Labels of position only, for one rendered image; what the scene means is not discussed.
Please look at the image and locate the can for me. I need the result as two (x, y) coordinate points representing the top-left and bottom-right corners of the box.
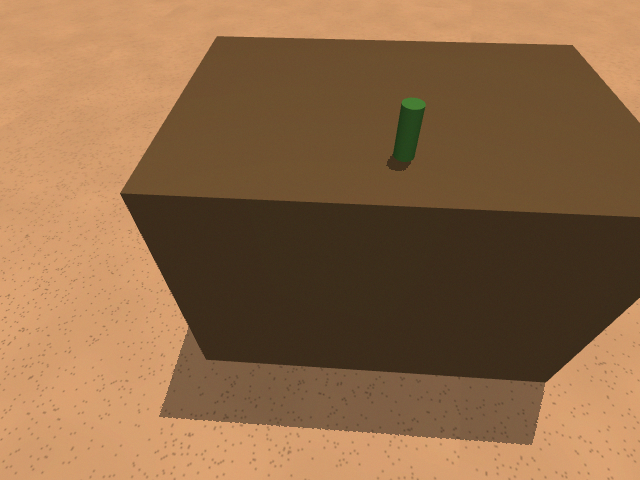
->
(393, 98), (426, 162)

